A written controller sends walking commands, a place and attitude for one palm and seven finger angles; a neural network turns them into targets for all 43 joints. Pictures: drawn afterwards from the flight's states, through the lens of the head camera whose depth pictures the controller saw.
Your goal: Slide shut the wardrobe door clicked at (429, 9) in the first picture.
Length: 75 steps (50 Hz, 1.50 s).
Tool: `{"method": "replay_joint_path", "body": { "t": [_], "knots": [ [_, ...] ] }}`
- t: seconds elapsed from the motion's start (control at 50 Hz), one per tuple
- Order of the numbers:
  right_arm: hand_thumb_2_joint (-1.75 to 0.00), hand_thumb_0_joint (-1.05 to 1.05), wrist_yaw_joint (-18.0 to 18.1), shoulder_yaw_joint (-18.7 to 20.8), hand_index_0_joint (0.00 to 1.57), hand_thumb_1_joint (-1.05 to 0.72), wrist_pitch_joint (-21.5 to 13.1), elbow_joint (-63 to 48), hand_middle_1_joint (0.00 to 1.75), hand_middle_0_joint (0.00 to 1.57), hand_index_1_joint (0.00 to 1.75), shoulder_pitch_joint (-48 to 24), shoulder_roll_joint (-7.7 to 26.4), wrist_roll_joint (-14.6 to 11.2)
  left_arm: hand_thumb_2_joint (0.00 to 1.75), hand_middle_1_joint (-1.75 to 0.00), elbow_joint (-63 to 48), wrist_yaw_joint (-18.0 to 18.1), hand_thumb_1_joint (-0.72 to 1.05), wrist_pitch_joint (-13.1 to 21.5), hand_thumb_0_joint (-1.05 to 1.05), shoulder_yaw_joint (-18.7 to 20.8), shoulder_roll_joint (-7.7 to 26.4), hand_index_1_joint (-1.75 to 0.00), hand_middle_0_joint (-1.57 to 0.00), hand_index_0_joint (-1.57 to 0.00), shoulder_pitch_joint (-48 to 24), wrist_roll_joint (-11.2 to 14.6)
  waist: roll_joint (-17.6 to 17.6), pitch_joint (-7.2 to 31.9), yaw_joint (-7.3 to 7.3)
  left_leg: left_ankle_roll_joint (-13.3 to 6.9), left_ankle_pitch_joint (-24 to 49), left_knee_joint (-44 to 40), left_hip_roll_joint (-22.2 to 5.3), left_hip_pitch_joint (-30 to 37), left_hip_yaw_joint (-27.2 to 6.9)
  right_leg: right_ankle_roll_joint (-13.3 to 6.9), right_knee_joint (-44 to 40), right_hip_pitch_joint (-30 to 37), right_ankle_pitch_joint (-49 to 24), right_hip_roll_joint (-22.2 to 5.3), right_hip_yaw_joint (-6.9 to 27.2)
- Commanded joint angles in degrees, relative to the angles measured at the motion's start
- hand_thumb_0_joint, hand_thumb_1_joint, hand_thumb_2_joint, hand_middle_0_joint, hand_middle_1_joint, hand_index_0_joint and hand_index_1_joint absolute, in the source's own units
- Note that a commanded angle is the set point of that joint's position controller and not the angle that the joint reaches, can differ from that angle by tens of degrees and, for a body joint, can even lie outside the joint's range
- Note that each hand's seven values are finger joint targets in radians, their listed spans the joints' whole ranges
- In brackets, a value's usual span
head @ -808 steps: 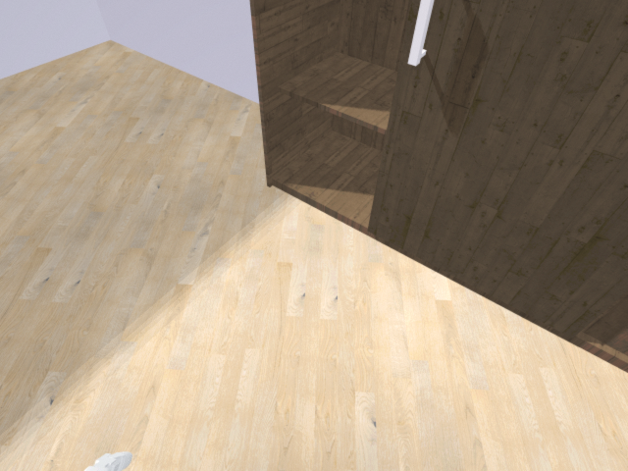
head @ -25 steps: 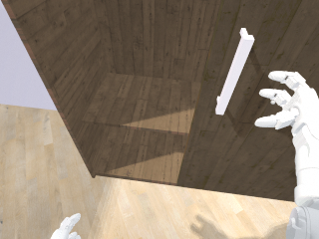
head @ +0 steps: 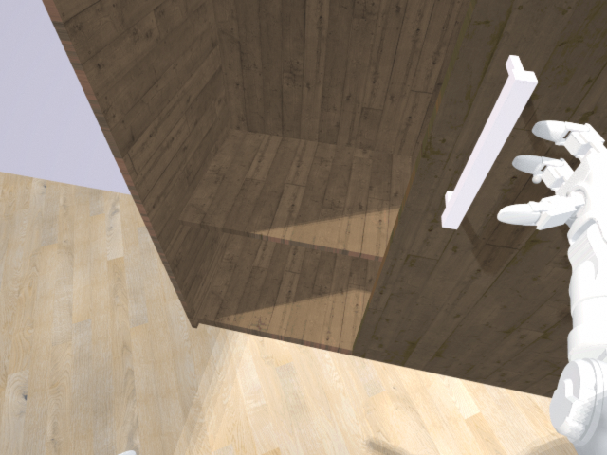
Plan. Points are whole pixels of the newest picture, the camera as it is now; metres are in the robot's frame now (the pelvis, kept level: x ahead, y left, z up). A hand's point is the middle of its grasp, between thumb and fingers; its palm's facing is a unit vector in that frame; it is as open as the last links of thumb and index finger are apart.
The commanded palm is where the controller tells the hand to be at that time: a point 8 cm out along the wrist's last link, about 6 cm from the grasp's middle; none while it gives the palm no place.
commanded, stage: move the hooked fingers beside the handle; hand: right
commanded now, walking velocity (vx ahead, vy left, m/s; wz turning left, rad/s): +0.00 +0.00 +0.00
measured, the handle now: (477, 152) +0.51 -0.16 +0.16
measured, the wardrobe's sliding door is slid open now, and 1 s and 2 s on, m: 0.54 0.54 0.54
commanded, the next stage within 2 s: feel for the door with the fingertips in 0.98 s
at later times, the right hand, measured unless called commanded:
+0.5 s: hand (539, 196) +0.43 -0.22 +0.16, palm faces +0.08 +1.00 -0.01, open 14.0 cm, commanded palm +0.41 -0.27 +0.16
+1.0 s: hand (530, 182) +0.45 -0.22 +0.16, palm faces +0.10 +0.99 -0.01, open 14.0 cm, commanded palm +0.42 -0.27 +0.16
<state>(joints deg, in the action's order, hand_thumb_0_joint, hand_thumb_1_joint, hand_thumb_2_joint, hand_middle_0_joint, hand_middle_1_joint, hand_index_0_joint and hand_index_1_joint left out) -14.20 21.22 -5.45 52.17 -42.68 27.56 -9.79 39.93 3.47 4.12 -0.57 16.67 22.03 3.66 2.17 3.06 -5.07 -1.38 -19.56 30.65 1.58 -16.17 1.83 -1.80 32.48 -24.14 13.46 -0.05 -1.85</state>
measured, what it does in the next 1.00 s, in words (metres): stands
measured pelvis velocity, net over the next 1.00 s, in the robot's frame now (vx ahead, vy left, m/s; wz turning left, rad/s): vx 0.00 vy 0.00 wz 0.01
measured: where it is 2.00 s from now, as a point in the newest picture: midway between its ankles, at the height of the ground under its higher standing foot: outside the picture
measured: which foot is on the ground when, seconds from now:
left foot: down 0.00-1.00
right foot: down 0.00-1.00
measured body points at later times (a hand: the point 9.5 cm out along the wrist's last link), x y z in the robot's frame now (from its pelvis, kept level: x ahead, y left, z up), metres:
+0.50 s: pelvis +0.00 +0.00 +0.00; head +0.01 +0.01 +0.45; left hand +0.09 +0.27 -0.11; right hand +0.42 -0.28 +0.17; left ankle -0.04 +0.10 -0.73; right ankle +0.03 -0.10 -0.73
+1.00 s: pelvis +0.00 +0.00 +0.00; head +0.02 +0.01 +0.45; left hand +0.03 +0.27 -0.12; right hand +0.44 -0.27 +0.17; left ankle -0.04 +0.10 -0.73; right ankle +0.03 -0.10 -0.73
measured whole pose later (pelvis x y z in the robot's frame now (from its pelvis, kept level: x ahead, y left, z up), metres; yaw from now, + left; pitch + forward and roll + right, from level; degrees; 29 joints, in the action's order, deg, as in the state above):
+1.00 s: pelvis +0.00 +0.00 +0.00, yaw +0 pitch +5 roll +1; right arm -12.2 21.9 -7.0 52.8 -42.3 26.7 -9.0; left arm 39.6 3.3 2.9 -0.8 16.3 23.2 3.7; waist 2.0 3.0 -5.5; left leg -1.3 -20.0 31.6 1.6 -17.0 1.5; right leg -1.9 33.3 -24.8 14.0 -0.1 -2.2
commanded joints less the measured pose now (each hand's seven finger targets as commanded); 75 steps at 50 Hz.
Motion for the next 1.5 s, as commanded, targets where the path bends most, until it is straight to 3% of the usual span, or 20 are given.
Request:
{"method": "replay_joint_path", "body": {
  "t": [0.0, 0.08, 0.2, 0.32, 0.38, 0.56, 0.58, 0.6, 0.62, 0.68, 0.86, 0.92, 1.0, 1.06, 1.1, 1.14, 1.24, 1.38, 1.42, 1.48],
  "knots": [
    [-0.30, 0.00, -0.03, 2.17, 0.30, 0.50, -2.21, -12.53, 1.20, 0.30, 1.20, -22.81, 14.38, -1.74, 0.90, -0.30, -7.55, 0.59, 0.90, 2.01, 0.00, 2.89, 8.73, -0.30, -0.20, -0.20, -0.46, 0.19, 0.22, 16.64, 1.44, 0.36, 22.38, -3.85, 0.13, -3.09, -0.16, -1.24, -0.77, 17.66, -16.13, -0.15, 3.45],
    [-0.30, 0.00, 1.51, 3.89, 0.30, 0.50, -2.49, -14.35, 1.20, 0.30, 1.20, -22.91, 16.96, -0.87, 0.90, -0.30, -8.00, 0.69, 0.90, 1.39, 0.00, 2.81, 8.61, -0.30, -0.20, -0.20, -0.80, 0.19, -0.90, 15.16, 1.30, 0.55, 21.87, -3.93, 0.05, -2.85, -0.48, -1.53, -0.94, 16.13, -14.84, -0.09, 3.18],
    [-0.30, 0.00, 1.72, 2.86, 0.30, 0.50, -5.18, -21.08, 1.20, 0.30, 1.20, -27.21, 15.74, -0.86, 0.90, -0.30, -8.08, 0.89, 0.90, 1.89, 0.00, 2.73, 8.00, -0.30, -0.20, -0.20, -1.82, 0.01, 3.69, 20.61, 0.60, 0.20, 22.69, -3.48, 0.09, -3.12, -0.62, -1.22, -0.10, 22.76, -18.18, -0.28, 4.03],
    [-0.30, 0.00, -0.48, 0.73, 0.30, 0.50, -0.46, -12.56, 1.20, 0.30, 1.20, -20.26, 12.67, -2.00, 0.90, -0.30, -7.96, 1.08, 0.90, 1.32, 0.00, 2.49, 8.33, -0.30, -0.20, -0.20, -2.32, 0.72, -0.82, 14.50, 0.90, 0.22, 22.64, -4.26, -0.31, -2.94, -0.34, -1.59, -0.37, 17.21, -14.94, 0.04, 3.21],
    [-0.30, 0.00, -0.67, -2.06, 0.30, 0.50, 0.93, -10.88, 1.20, 0.30, 1.20, -23.48, 10.32, -1.92, 0.90, -0.30, -8.18, 1.14, 0.90, 1.07, 0.00, 2.39, 8.44, -0.30, -0.20, -0.20, -2.54, 0.94, -0.78, 11.04, 0.01, 0.41, 18.70, -4.60, -0.36, -6.53, -0.10, -1.48, -0.63, 15.68, -11.39, 0.06, 3.58],
    [-0.30, 0.00, 3.72, -0.41, 0.30, 0.50, -6.25, -18.73, 1.20, 0.30, 1.20, -34.59, 12.58, -1.21, 0.90, -0.30, -6.80, 1.10, 0.90, 2.58, 0.00, 2.30, 8.13, -0.30, -0.20, -0.20, -2.50, 0.01, 3.40, 20.01, -0.49, 0.09, 14.76, -3.82, -0.12, -7.15, -0.50, -0.82, -0.55, 22.90, -11.85, -0.51, 5.66],
    [-0.30, 0.00, 4.19, 1.35, 0.30, 0.50, -6.09, -16.69, 1.20, 0.30, 1.20, -32.85, 14.35, -0.77, 0.90, -0.30, -6.42, 1.15, 0.90, 2.59, 0.00, 2.27, 8.24, -0.30, -0.20, -0.20, -2.23, 0.01, 2.65, 19.51, 0.02, -0.10, 14.82, -3.78, -0.09, -7.03, -0.31, -0.71, -0.76, 22.90, -12.24, -0.65, 5.98],
    [-0.30, 0.00, 4.16, -0.58, 0.30, 0.50, -5.80, -15.62, 1.20, 0.30, 1.20, -33.29, 12.55, -0.24, 0.90, -0.30, -6.43, 1.02, 0.90, 2.68, 0.00, 2.02, 8.03, -0.30, -0.20, -0.20, -2.41, 0.08, 4.76, 18.60, -0.26, -0.11, 14.12, -3.79, -0.19, -7.87, -0.29, -0.53, -0.98, 22.60, -11.62, -0.54, 5.77],
    [-0.30, 0.00, 4.45, 0.23, 0.30, 0.50, -5.23, -13.33, 1.20, 0.30, 1.20, -32.77, 13.30, 0.05, 0.90, -0.30, -5.99, 0.91, 0.90, 2.58, 0.00, 2.04, 8.22, -0.30, -0.20, -0.20, -1.65, -0.22, 1.74, 18.01, -0.09, -0.17, 14.11, -3.95, -0.26, -6.52, -0.12, -0.80, -0.87, 20.43, -11.07, -0.40, 5.76],
    [-0.30, 0.00, 3.90, -0.06, 0.30, 0.50, -2.98, -5.52, 1.20, 0.30, 1.20, -30.57, 13.92, 1.04, 0.90, -0.30, -6.25, 0.99, 0.90, 2.19, 0.00, 1.79, 8.47, -0.30, -0.20, -0.20, -1.35, 0.19, 0.42, 12.71, -0.03, 0.08, 12.92, -4.31, -0.37, -7.30, -0.31, -0.99, -1.55, 15.34, -7.50, -0.27, 4.81],
    [-0.30, 0.00, 2.26, 3.10, 0.30, 0.50, -6.29, -12.53, 1.20, 0.30, 1.20, -28.12, 16.39, -0.18, 0.90, -0.30, -8.03, 0.52, 0.90, 1.83, 0.00, 2.74, 8.74, -0.30, -0.20, -0.20, 0.34, -0.32, 0.28, 21.14, 1.10, 0.30, 20.06, -2.94, 0.18, -3.24, -0.78, -1.12, -0.06, 18.75, -14.92, -0.45, 4.07],
    [-0.30, 0.00, 2.23, 3.04, 0.30, 0.50, -6.19, -13.95, 1.20, 0.30, 1.20, -27.59, 16.29, -0.42, 0.90, -0.30, -7.58, 0.60, 0.90, 1.57, 0.00, 2.88, 8.54, -0.30, -0.20, -0.20, 0.28, -0.12, -0.42, 19.53, 0.75, 0.29, 20.66, -3.42, 0.17, -2.78, -0.78, -1.43, 0.12, 18.24, -15.35, -0.53, 3.78],
    [-0.30, 0.00, 1.51, 0.58, 0.30, 0.50, -3.94, -12.35, 1.20, 0.30, 1.20, -27.78, 13.81, -0.21, 0.90, -0.30, -7.33, 0.73, 0.90, 1.54, 0.00, 2.71, 8.48, -0.30, -0.20, -0.20, -0.03, 0.36, 3.26, 14.62, -0.07, 0.16, 17.09, -4.11, 0.31, -6.75, -0.37, -1.29, -0.66, 17.94, -12.28, -0.44, 4.00],
    [-0.30, 0.00, 1.68, 1.19, 0.30, 0.50, -3.47, -14.46, 1.20, 0.30, 1.20, -27.39, 14.63, -0.45, 0.90, -0.30, -7.40, 0.81, 0.90, 1.55, 0.00, 2.90, 8.68, -0.30, -0.20, -0.20, -0.02, 0.33, 3.45, 16.57, 0.20, 0.07, 17.97, -4.05, 0.27, -6.05, -0.43, -1.25, -0.36, 19.31, -13.60, -0.42, 4.15],
    [-0.30, 0.00, 1.84, -0.09, 0.30, 0.50, -3.22, -14.49, 1.20, 0.30, 1.20, -28.31, 12.13, -1.08, 0.90, -0.30, -7.20, 0.80, 0.90, 1.86, 0.00, 2.86, 8.42, -0.30, -0.20, -0.20, -0.22, 0.33, 2.83, 16.83, -0.32, 0.16, 17.28, -4.17, 0.34, -7.02, -0.25, -1.14, -0.29, 20.24, -13.22, -0.53, 4.42],
    [-0.30, 0.00, 2.26, -0.27, 0.30, 0.50, -3.07, -12.87, 1.20, 0.30, 1.20, -28.39, 11.28, -1.59, 0.90, -0.30, -6.79, 0.81, 0.90, 1.82, 0.00, 2.92, 8.50, -0.30, -0.20, -0.20, -0.25, 0.43, -0.54, 15.99, -0.62, 0.42, 18.07, -4.27, 0.39, -6.30, -0.45, -1.45, 0.01, 18.49, -12.64, -0.46, 3.93],
    [-0.30, 0.00, 3.89, -2.73, 0.30, 0.50, -3.05, -14.04, 1.20, 0.30, 1.20, -29.84, 8.17, -0.59, 0.90, -0.30, -6.86, 0.28, 0.90, 1.98, 0.00, 2.87, 8.06, -0.30, -0.20, -0.20, -0.53, 0.24, 1.35, 17.89, -0.70, 0.28, 19.28, -3.22, 0.21, -7.21, -0.20, -1.21, 0.71, 20.45, -15.01, -0.34, 4.30],
    [-0.30, 0.00, 6.53, -1.15, 0.30, 0.50, -2.89, -14.60, 1.20, 0.30, 1.20, -30.40, 9.14, -0.05, 0.90, -0.30, -7.59, -0.01, 0.90, 1.73, 0.00, 2.68, 7.77, -0.30, -0.20, -0.20, -1.39, -0.02, 0.10, 18.71, 0.19, 0.29, 20.09, -2.55, -0.01, -5.32, -0.33, -1.08, 0.66, 18.82, -14.68, -0.20, 4.15],
    [-0.30, 0.00, 7.22, -3.66, 0.30, 0.50, -3.16, -15.18, 1.20, 0.30, 1.20, -32.07, 5.93, 0.25, 0.90, -0.30, -7.43, -0.24, 0.90, 1.79, 0.00, 2.57, 7.34, -0.30, -0.20, -0.20, -1.44, -0.19, 0.40, 18.05, -0.45, 0.14, 19.81, -2.55, -0.02, -6.28, -0.19, -1.12, 1.14, 19.34, -15.47, -0.24, 4.45],
    [-0.30, 0.00, 8.06, 0.20, 0.30, 0.50, -3.59, -14.22, 1.20, 0.30, 1.20, -31.92, 10.92, 0.90, 0.90, -0.30, -7.13, -0.24, 0.90, 1.51, 0.00, 2.66, 7.82, -0.30, -0.20, -0.20, -0.85, -0.29, -0.13, 19.15, 0.18, 0.18, 20.32, -2.12, 0.12, -5.25, -0.38, -0.96, 0.84, 18.88, -15.56, -0.38, 4.52]
  ]
}}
